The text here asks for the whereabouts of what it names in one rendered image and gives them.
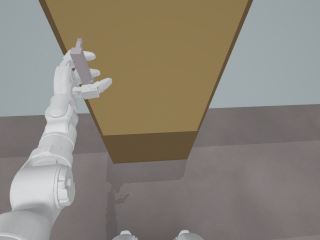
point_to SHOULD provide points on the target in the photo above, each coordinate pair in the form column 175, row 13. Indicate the robot left upper arm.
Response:
column 39, row 193

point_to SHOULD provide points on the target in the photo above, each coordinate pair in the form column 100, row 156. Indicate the robot left shin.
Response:
column 125, row 232

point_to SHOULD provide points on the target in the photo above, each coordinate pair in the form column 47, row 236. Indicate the cupboard door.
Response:
column 163, row 56

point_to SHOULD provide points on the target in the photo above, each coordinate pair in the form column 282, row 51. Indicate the robot left hand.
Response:
column 66, row 80

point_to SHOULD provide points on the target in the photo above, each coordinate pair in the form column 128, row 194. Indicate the handle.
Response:
column 80, row 63

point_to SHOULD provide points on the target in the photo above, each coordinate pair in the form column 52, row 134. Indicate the left robot forearm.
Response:
column 59, row 137

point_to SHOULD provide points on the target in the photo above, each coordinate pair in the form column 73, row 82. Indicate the robot shin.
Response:
column 183, row 231
column 125, row 232

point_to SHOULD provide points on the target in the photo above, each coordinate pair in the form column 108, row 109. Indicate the robot right shin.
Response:
column 183, row 231

